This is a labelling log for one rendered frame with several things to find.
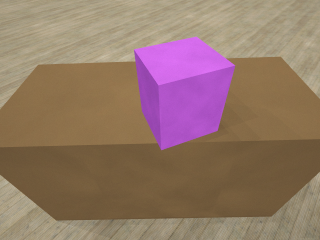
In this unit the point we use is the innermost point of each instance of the pedestal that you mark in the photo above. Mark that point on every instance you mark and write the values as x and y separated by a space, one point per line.
74 140

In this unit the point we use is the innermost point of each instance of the carton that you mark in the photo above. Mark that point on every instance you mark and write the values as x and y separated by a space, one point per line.
183 87

